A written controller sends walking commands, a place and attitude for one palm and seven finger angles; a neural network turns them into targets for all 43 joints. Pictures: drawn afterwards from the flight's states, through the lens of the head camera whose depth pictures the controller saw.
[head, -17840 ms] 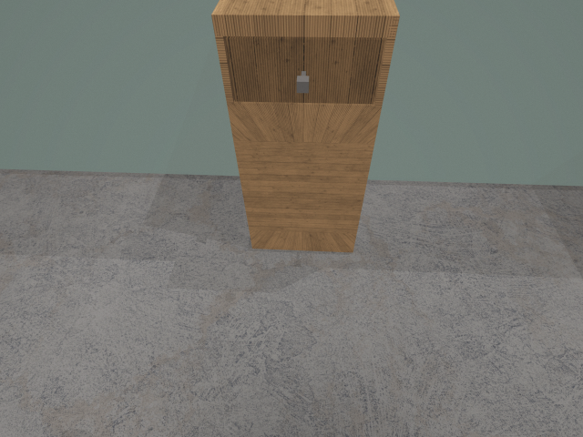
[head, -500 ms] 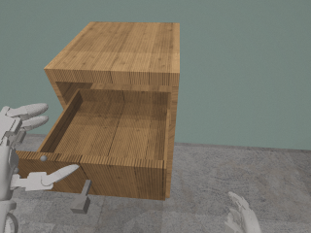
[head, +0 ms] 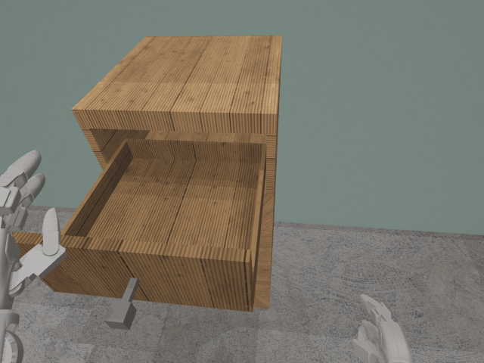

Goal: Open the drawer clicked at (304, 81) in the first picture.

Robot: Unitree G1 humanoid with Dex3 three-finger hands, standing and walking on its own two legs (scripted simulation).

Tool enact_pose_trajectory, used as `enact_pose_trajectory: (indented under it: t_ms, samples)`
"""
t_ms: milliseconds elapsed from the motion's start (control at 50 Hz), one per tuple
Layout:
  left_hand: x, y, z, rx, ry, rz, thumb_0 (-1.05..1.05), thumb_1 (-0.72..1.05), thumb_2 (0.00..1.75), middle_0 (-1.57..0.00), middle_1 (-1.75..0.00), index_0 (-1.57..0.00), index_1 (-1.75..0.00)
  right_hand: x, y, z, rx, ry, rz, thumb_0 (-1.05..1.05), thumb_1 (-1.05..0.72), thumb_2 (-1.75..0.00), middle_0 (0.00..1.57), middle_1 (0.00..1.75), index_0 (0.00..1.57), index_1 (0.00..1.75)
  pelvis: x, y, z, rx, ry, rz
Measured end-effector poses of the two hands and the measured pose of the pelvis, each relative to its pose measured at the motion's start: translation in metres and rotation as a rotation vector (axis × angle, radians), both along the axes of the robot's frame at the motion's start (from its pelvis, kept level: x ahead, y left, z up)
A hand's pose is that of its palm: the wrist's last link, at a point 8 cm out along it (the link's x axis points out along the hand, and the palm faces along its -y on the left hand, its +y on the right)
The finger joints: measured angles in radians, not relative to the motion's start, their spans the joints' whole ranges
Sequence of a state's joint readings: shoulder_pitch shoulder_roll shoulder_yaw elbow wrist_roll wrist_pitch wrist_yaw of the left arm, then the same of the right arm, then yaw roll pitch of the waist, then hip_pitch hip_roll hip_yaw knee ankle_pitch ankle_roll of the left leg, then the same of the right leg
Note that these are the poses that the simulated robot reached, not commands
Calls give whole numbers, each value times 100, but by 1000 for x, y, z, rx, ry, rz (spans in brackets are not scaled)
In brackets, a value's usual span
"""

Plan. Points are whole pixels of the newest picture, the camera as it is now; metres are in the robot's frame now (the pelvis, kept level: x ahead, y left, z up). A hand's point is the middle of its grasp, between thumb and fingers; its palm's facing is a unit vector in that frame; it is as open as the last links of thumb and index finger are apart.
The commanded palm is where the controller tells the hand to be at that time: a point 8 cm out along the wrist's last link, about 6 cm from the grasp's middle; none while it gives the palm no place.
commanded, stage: draw the hand back to the body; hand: left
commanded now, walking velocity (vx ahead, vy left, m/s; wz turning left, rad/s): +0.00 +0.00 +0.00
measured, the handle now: (125, 303) +0.19 +0.22 +0.03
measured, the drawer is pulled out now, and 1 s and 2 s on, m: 0.30 0.30 0.30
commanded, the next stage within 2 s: step back with the hand held close in 0.06 s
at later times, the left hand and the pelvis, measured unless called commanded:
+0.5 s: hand (51, 261) +0.17 +0.24 +0.19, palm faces +0.31 -0.79 -0.53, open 7.4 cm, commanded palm +0.10 +0.29 +0.22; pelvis -0.03 +0.01 +0.00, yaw +0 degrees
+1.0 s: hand out of the picture +0.09 +0.28 +0.20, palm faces +0.43 -0.79 -0.44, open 7.4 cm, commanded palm +0.02 +0.33 +0.22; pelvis -0.11 +0.05 -0.02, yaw +0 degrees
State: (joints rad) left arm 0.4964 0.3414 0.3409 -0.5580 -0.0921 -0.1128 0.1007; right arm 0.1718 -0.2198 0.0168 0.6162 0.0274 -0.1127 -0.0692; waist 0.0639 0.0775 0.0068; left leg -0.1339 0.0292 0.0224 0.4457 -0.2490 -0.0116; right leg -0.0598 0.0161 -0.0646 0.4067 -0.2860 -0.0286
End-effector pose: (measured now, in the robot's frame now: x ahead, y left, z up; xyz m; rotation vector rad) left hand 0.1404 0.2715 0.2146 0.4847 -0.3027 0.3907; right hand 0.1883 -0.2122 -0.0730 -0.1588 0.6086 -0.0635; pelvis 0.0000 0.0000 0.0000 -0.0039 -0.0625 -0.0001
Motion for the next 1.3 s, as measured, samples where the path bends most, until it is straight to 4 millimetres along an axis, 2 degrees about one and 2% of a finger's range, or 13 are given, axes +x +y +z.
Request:
enact_pose_trajectory:
  t_ms: [240,360,460,660,820,940,1040,1100,1160,1220,1300]
  samples:
    - [-1,-3,5,53,-1,0,2,88,89,-21,-31,-21,-30,-10,-12,-5,0,31,-17,1,-90,-90,20,30,21,30,-5,-6,-1,-9,20,6]
    - [5,1,1,99,25,-50,2,89,89,-21,-31,-21,-30,-28,-21,-5,-33,86,-64,1,-90,-90,20,30,21,30,-14,0,-2,-12,60,2]
    - [-1,4,-3,128,61,-109,2,89,89,-21,-30,-21,-30,-47,-24,-2,-62,111,-118,1,-90,-90,20,30,21,30,-25,9,-3,-10,76,-6]
    - [-39,26,3,175,-12,-105,2,89,89,-21,-30,-22,-30,-79,-3,2,-81,91,-104,1,-91,-90,20,30,20,30,-58,23,-9,-13,82,-5]
    - [-71,34,0,140,-96,-72,2,89,89,-21,-30,-21,-30,-103,17,-3,-73,64,-51,1,-90,-90,20,30,21,30,-84,30,-15,-32,74,0]
    - [-84,44,-1,122,-158,-92,1,89,89,-21,-30,-21,-30,-127,22,-7,-111,83,-62,1,-90,-90,20,30,21,30,-98,42,-21,-48,58,0]
    - [-91,54,6,171,-175,-79,2,89,89,-21,-30,-21,-30,-144,30,-5,-96,70,-75,1,-90,-90,20,30,21,30,-110,45,-19,-54,62,-5]
    - [-98,51,9,176,-179,-91,2,89,89,-21,-30,-21,-30,-153,34,-6,-80,65,-55,1,-90,-90,20,30,21,30,-120,43,-18,-50,77,-24]
    - [-106,40,7,177,-171,-133,2,89,89,-20,-30,-21,-30,-161,34,-9,-66,60,-29,1,-90,-90,20,30,21,30,-135,39,-20,-42,92,-42]
    - [-116,28,6,173,-139,-190,2,89,89,-21,-30,-21,-30,-172,30,-12,-56,71,-23,1,-90,-90,20,30,21,30,-154,36,-17,-75,81,-31]
    - [-134,24,4,164,-106,-224,1,89,89,-21,-30,-22,-30,-192,19,-7,-65,102,-83,1,-90,-90,20,30,21,30,-163,36,-13,-36,86,-33]
